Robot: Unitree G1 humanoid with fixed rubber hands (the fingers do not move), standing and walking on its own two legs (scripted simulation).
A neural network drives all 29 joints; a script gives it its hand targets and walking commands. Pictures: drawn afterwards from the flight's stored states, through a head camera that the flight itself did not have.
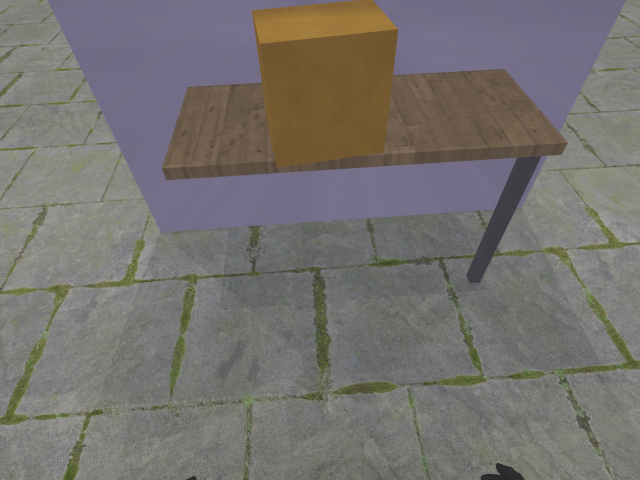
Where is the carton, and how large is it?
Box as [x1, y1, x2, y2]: [252, 0, 397, 167]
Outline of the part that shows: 372,0 355,0 252,10 268,127 277,167 383,152 397,28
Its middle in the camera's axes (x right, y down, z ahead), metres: +0.00 -0.37 +0.91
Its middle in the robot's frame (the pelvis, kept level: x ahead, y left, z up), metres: +0.94 +0.01 +0.03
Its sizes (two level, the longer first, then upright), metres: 0.273 0.186 0.290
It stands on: a table, 0.65 m high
